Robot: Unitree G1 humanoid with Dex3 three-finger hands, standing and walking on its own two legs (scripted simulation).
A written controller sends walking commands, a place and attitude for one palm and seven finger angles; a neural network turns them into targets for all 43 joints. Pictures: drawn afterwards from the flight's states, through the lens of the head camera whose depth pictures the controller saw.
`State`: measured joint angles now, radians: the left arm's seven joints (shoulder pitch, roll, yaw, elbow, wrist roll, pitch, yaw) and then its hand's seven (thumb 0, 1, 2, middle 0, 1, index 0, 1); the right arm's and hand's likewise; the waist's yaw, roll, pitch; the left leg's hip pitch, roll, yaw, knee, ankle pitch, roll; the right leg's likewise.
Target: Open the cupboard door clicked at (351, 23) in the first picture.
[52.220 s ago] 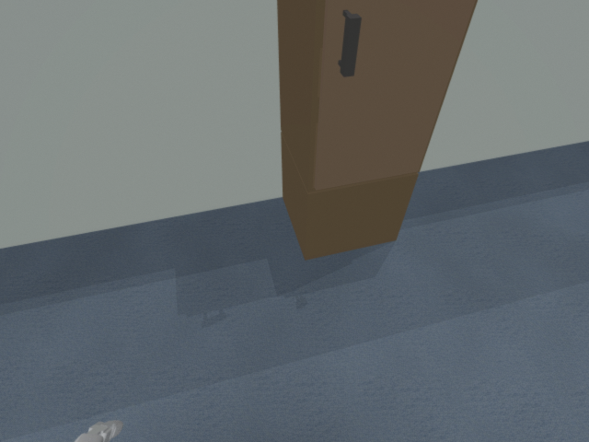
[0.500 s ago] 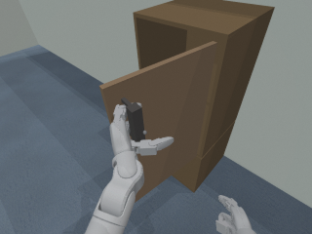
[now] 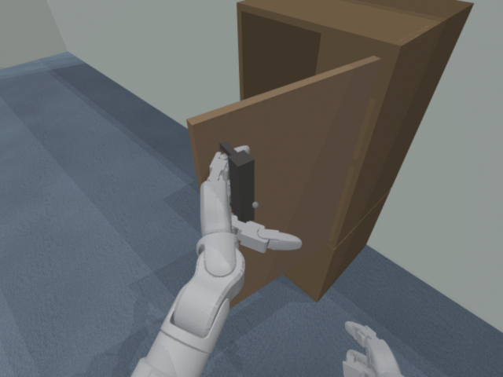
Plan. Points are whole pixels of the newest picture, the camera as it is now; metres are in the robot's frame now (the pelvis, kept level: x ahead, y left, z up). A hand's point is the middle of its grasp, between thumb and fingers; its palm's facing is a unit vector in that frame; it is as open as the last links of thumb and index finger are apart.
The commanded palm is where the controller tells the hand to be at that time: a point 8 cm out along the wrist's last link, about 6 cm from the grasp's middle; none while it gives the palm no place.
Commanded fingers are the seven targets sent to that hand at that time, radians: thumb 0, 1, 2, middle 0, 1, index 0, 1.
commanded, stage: slide the hand sideways off the handle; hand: left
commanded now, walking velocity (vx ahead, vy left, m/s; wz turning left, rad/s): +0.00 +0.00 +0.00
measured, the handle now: (234, 183) +0.37 +0.07 +0.15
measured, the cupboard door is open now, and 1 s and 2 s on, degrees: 79 81 81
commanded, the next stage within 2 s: draw the hand back to the body in 1.12 s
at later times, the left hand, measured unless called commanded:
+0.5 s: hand (263, 230) +0.28 +0.02 +0.15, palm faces -0.13 -0.99 -0.02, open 16.2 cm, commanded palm +0.24 +0.09 +0.15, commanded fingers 0.00 -0.50 0.30 -0.15 -0.30 -0.15 -0.30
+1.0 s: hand (213, 257) +0.23 +0.08 +0.14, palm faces -0.03 -1.00 -0.05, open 16.3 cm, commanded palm +0.19 +0.14 +0.15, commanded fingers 0.00 -0.50 0.30 -0.15 -0.30 -0.15 -0.30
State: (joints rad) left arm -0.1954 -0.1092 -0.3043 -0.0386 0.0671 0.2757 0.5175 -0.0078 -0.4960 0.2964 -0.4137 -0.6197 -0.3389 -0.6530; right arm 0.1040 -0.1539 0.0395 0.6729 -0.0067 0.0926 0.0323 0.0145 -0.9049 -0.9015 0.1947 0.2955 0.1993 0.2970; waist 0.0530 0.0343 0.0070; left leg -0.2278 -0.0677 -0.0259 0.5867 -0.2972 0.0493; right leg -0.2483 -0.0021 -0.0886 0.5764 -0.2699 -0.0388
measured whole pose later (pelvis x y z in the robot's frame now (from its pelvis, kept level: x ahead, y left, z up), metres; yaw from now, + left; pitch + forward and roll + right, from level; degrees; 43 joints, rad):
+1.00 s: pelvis +0.04 -0.03 +0.00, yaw -2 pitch -3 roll +0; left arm 0.50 0.16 -0.06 -0.57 -0.15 0.15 -0.04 -0.01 -0.50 0.30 -0.17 -0.32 -0.16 -0.30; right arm 0.19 -0.22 0.07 0.50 0.03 0.00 -0.02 0.02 -0.90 -0.90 0.19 0.30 0.20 0.30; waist 0.06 0.07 -0.05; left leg -0.16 -0.01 -0.02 0.55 -0.35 0.01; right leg -0.18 0.06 -0.08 0.53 -0.31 -0.08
